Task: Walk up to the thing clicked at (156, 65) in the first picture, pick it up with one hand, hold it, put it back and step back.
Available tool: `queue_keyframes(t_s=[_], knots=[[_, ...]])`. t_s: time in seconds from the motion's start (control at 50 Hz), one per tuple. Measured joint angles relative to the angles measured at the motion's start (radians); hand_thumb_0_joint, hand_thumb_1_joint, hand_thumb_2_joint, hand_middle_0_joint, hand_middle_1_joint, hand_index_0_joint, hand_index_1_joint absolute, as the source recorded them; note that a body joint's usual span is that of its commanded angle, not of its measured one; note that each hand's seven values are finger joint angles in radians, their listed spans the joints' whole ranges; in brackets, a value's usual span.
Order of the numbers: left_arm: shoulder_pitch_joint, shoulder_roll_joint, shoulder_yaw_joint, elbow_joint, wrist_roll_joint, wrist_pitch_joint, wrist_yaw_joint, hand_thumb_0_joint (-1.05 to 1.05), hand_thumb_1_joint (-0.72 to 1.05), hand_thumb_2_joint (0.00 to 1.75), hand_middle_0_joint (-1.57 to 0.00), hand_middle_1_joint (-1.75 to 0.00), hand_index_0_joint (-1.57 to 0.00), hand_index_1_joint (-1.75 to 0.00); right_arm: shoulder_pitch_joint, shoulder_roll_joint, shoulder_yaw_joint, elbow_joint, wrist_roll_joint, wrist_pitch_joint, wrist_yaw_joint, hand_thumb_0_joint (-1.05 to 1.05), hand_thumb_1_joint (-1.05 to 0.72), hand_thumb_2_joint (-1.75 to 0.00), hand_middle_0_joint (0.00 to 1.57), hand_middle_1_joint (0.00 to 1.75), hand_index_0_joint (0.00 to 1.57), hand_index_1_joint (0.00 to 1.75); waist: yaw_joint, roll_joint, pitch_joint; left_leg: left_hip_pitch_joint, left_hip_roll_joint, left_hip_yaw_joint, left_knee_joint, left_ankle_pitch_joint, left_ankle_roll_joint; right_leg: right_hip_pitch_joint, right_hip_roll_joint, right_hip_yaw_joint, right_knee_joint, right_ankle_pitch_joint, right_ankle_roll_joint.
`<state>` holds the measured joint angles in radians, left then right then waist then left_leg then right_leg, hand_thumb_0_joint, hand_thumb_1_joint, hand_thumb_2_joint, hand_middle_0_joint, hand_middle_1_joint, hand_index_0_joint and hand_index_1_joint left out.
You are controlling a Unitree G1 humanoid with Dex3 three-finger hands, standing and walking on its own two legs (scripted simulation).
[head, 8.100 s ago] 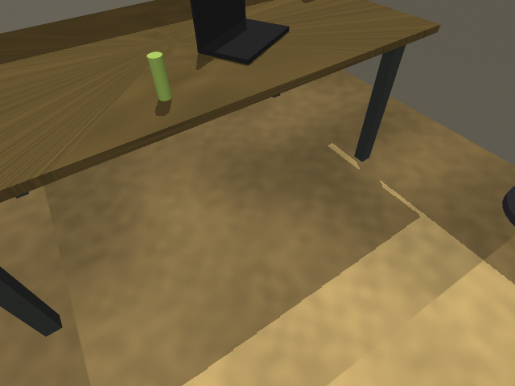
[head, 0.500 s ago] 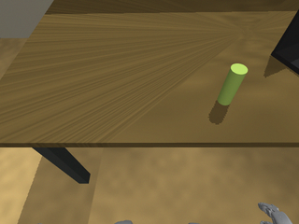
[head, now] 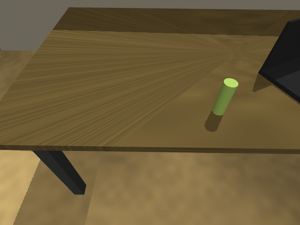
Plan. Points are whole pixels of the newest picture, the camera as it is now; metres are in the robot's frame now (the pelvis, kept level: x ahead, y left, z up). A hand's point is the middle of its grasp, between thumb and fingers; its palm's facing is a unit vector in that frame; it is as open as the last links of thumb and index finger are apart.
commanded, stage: walk up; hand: right
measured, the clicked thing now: (224, 98) +0.50 -0.24 +0.04
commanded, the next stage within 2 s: stand in 0.94 s
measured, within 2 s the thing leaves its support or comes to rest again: neither
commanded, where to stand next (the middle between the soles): +0.05 -0.01 m, yaw -2 degrees
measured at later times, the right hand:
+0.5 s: hand out of the picture +0.09 -0.26 -0.14, palm faces -0.03 +0.94 -0.33, open 7.3 cm
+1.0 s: hand out of the picture +0.10 -0.26 -0.14, palm faces -0.05 +0.94 -0.33, open 7.3 cm
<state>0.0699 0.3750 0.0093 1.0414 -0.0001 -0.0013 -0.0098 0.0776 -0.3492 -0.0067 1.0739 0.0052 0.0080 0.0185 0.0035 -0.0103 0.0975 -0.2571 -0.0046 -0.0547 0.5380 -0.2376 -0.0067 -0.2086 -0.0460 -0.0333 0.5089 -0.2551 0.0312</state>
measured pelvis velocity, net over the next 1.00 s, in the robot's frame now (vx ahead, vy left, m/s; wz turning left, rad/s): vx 0.00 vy -0.01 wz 0.03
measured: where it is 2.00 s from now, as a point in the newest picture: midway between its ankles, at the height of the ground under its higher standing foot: outside the picture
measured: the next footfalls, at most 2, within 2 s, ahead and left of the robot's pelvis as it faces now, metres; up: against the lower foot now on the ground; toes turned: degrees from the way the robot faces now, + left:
none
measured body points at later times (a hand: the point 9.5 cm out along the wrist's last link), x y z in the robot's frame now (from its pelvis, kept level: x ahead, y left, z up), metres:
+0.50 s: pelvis +0.00 +0.00 +0.01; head +0.01 +0.00 +0.46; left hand +0.06 +0.31 -0.12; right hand +0.09 -0.31 -0.12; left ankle +0.04 +0.12 -0.73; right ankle +0.01 -0.14 -0.73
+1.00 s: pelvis +0.00 -0.01 +0.01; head +0.02 -0.01 +0.46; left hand +0.08 +0.30 -0.12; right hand +0.10 -0.31 -0.12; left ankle +0.04 +0.12 -0.73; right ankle +0.01 -0.14 -0.73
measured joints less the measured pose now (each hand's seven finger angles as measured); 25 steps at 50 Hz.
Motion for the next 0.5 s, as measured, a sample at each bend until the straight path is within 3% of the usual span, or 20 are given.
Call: queue_keyframes(t_s=[0.22,0.5], knots=[[-0.006,0.004,0.009,0.072,0.008,0.000,-0.007,0.01,0.90,0.90,-0.20,-0.30,-0.20,-0.30,-0.026,-0.009,-0.003,0.040,0.001,-0.005,0.004,0.01,-0.91,-0.90,0.20,0.30,0.21,0.30,0.000,0.014,-0.025,0.037,0.002,-0.009,-0.110,0.069,-0.006,0.040,0.002,-0.010,-0.111,0.067,0.000],[0.019,-0.010,0.018,0.099,0.012,0.002,-0.009,0.01,0.90,0.90,-0.20,-0.30,-0.20,-0.30,-0.010,-0.008,-0.005,0.063,-0.001,-0.001,0.005,0.01,-0.91,-0.90,0.20,0.30,0.21,0.30,0.004,0.018,-0.031,0.043,0.002,-0.019,-0.138,0.084,-0.009,0.050,0.002,-0.021,-0.139,0.079,-0.002]])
